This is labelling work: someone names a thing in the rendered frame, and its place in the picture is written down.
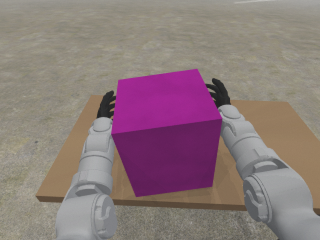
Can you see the robot right hand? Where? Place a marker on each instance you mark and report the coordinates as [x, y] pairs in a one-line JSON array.
[[220, 95]]

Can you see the robot left hand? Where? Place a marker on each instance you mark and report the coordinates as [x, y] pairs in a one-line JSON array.
[[105, 106]]

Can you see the carton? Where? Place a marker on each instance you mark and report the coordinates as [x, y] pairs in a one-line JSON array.
[[166, 128]]

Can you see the table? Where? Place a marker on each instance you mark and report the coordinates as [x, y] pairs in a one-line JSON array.
[[276, 122]]

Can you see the right robot upper arm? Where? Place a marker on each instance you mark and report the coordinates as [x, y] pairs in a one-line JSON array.
[[280, 199]]

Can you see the left robot upper arm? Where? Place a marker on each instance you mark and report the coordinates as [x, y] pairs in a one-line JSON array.
[[89, 217]]

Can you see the right robot forearm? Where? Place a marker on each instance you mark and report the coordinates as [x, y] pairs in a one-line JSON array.
[[246, 146]]

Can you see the left robot forearm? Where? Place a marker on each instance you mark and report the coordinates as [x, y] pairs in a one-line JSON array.
[[96, 162]]

